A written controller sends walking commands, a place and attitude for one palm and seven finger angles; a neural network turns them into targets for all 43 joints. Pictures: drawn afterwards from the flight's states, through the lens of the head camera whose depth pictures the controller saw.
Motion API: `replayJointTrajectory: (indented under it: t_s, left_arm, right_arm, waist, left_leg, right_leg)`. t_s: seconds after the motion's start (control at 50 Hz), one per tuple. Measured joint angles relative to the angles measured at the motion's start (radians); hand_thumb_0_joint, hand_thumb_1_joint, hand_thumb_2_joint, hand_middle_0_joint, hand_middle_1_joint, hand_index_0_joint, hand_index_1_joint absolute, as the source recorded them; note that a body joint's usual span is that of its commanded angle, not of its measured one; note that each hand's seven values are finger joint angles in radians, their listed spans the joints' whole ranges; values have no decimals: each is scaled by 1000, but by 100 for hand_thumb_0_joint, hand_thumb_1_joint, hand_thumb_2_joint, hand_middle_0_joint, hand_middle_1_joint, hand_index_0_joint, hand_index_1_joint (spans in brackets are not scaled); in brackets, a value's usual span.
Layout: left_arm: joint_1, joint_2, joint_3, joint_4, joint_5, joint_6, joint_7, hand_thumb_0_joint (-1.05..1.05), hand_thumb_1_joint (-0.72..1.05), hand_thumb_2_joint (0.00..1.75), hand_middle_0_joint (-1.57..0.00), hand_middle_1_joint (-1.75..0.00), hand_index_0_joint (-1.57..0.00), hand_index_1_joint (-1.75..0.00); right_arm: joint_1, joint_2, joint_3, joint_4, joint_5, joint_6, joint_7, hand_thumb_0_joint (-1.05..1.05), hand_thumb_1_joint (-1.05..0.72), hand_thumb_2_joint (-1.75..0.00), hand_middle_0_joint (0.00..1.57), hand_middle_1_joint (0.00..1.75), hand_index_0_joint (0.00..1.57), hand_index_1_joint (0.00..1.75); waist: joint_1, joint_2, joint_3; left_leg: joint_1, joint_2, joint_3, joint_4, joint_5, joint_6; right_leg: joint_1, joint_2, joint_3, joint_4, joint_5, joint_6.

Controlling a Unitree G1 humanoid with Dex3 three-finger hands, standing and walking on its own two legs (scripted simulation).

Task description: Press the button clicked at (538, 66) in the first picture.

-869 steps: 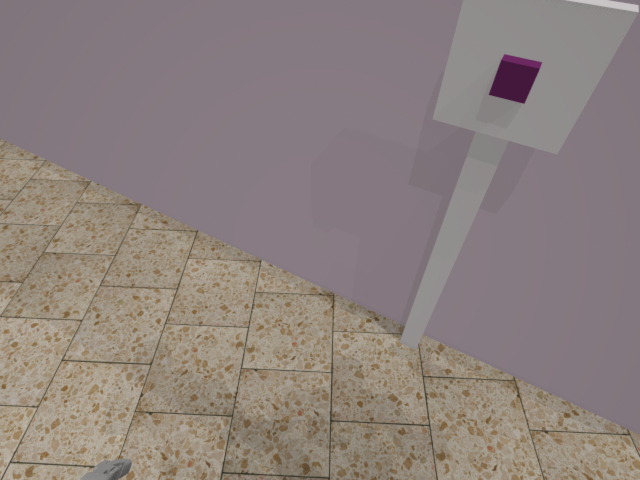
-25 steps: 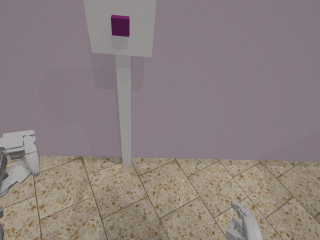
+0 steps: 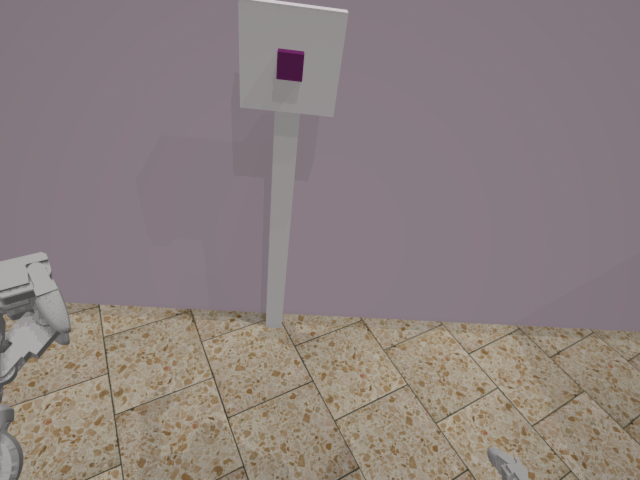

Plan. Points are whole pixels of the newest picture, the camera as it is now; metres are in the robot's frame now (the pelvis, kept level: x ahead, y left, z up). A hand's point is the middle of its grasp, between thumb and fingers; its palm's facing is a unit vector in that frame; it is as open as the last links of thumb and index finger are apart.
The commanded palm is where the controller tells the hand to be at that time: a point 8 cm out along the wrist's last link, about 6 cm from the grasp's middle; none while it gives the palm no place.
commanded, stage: stop stepping back and stand still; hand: left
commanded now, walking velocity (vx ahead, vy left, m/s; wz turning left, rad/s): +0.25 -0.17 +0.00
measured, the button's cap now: (290, 64) +0.85 +0.13 +0.22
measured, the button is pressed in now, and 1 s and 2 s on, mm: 0 0 0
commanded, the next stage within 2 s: let the arm hang, fingers relaxed in 0.88 s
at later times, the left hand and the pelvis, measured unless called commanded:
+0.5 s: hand (57, 379) +0.15 +0.23 +0.18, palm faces +0.45 -0.79 -0.42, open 3.1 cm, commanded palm +0.10 +0.27 +0.20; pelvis -0.02 -0.01 +0.02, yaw +3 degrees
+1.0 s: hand (66, 358) +0.17 +0.24 +0.17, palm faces +0.32 -0.79 -0.52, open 3.1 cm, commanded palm none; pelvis -0.01 +0.00 +0.02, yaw +3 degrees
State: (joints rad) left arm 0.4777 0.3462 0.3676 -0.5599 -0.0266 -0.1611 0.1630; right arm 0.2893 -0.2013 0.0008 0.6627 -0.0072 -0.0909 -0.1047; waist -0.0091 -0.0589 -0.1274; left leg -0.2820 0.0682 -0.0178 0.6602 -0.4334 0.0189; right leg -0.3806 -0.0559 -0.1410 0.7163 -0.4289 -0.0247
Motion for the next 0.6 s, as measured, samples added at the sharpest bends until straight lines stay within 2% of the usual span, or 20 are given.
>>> replayJointTrajectory:
  t_s: [0.04, 0.06, 0.1, 0.12, 0.18, 0.26, 0.28, 0.3, 0.32, 0.36, 0.4, 0.44, 0.48, 0.52, 0.56, 0.6]
  left_arm:
    - [-15, 0, 3, 34, 11, -8, 6, 2, 89, 90, -131, -150, -131, -150]
    - [1, 8, 5, 35, 12, -9, 1, 2, 89, 90, -131, -150, -131, -150]
    - [52, 35, 6, -3, 15, -16, -14, 2, 90, 90, -131, -150, -131, -150]
    - [80, 47, 3, -33, 14, -26, -19, 2, 90, 90, -131, -150, -131, -150]
    - [171, 71, 2, -115, 12, -62, -26, 2, 89, 90, -131, -150, -131, -150]
    - [210, 104, 29, -86, 13, -77, -23, 2, 89, 90, -131, -150, -131, -150]
    - [200, 118, 41, -66, 12, -71, -20, 2, 89, 90, -131, -150, -131, -150]
    - [178, 125, 49, -42, 13, -65, -20, 1, 89, 90, -131, -150, -131, -150]
    - [146, 112, 44, -11, 10, -59, -23, 1, 89, 90, -131, -150, -131, -150]
    - [104, 60, 25, 56, 3, -49, -28, 1, 89, 90, -131, -150, -131, -150]
    - [112, 12, 11, 95, 1, -41, -28, 1, 89, 90, -131, -150, -131, -150]
    - [142, -26, -4, 95, -2, -34, -27, 2, 89, 90, -131, -150, -131, -150]
    - [159, -38, -24, 66, 3, -38, -25, 2, 89, 90, -131, -150, -131, -150]
    - [157, -31, -44, 22, 11, -50, -18, 2, 89, 90, -131, -150, -131, -150]
    - [149, -20, -54, -27, 14, -64, -10, 2, 89, 90, -131, -150, -131, -150]
    - [124, 4, -39, -49, 14, -81, -4, 2, 89, 90, -131, -150, -131, -150]
  right_arm:
    - [-22, 28, 3, -4, -1, -19, 9, 1, -90, -90, 20, 30, 20, 30]
    - [-20, 46, 8, -8, -2, -28, 20, 1, -90, -90, 20, 30, 20, 30]
    - [1, 78, 19, -15, -3, -45, 45, 1, -90, -90, 20, 30, 20, 30]
    - [13, 88, 26, -17, -1, -50, 56, 1, -90, -90, 20, 30, 20, 30]
    - [41, 94, 39, -20, -3, -43, 70, 1, -90, -90, 20, 30, 20, 30]
    - [53, 76, 27, -27, -7, 0, 51, 1, -90, -90, 20, 30, 21, 30]
    - [51, 69, 23, -32, -4, 9, 46, 1, -89, -90, 20, 30, 21, 30]
    - [38, 59, 16, -30, 2, 18, 43, 1, -89, -90, 20, 30, 21, 30]
    - [11, 41, 6, -14, 6, 27, 39, 1, -89, -90, 20, 30, 21, 30]
    - [-39, 0, -11, 30, 3, 37, 37, 1, -90, -90, 20, 30, 21, 30]
    - [-55, -26, -24, 49, 4, 38, 36, 1, -90, -90, 20, 30, 20, 30]
    - [-56, -39, -30, 43, 5, 29, 30, 1, -90, -90, 20, 30, 20, 30]
    - [-52, -42, -33, 28, 4, 9, 19, 1, -90, -90, 20, 30, 20, 30]
    - [-46, -45, -38, 8, 1, -16, 10, 1, -90, -90, 20, 30, 20, 30]
    - [-45, -60, -44, -19, -2, -36, 2, 1, -90, -90, 20, 30, 20, 30]
    - [-66, -54, -54, -31, 1, -43, -2, 1, -90, -90, 20, 30, 20, 30]
  waist:
    - [-11, -17, 50]
    - [-24, -17, 59]
    - [-53, -13, 62]
    - [-59, -7, 64]
    - [-44, 24, 65]
    - [-22, 80, 54]
    - [-22, 79, 52]
    - [-12, 73, 53]
    - [3, 81, 71]
    - [16, 105, 105]
    - [20, 105, 101]
    - [18, 89, 89]
    - [15, 62, 88]
    - [17, 39, 96]
    - [17, 46, 105]
    - [17, 37, 124]
  left_leg:
    - [4, -25, 18, 12, 39, -20]
    - [14, -28, 21, -6, 63, -23]
    - [34, -27, 6, -69, 115, -23]
    - [44, -23, -3, -103, 139, -21]
    - [65, -1, -7, -180, 182, -23]
    - [30, 25, 4, -145, 143, -22]
    - [-8, 18, 10, -86, 97, -13]
    - [-63, 6, 14, 11, 40, -5]
    - [-114, -5, 1, 137, 10, -2]
    - [-185, -23, -14, 344, 12, -8]
    - [-220, -36, 3, 426, 53, -12]
    - [-214, -34, 33, 385, 103, -11]
    - [-168, -28, 63, 247, 126, -3]
    - [-96, -26, 79, 71, 144, 8]
    - [-15, -20, 76, -96, 176, 15]
    - [4, -27, 74, -122, 187, -7]
  right_leg:
    - [-66, 22, 72, 187, -57, 11]
    - [-96, 41, 85, 277, -56, 16]
    - [-142, 65, 83, 391, -12, 22]
    - [-151, 69, 73, 396, 19, 25]
    - [-115, 68, 35, 245, 49, 26]
    - [48, 69, 1, -21, -25, 10]
    - [101, 63, 19, -99, -54, -7]
    - [111, 54, 47, -148, -23, -30]
    - [93, 48, 49, -138, 93, -37]
    - [89, 43, 46, -103, 137, -25]
    - [108, 33, 53, -124, 127, -13]
    - [131, 22, 62, -166, 133, -5]
    - [150, 11, 61, -196, 142, 1]
    - [164, 5, 53, -200, 137, 6]
    - [164, 14, 40, -175, 114, 14]
    - [153, 6, 43, -131, 84, 24]
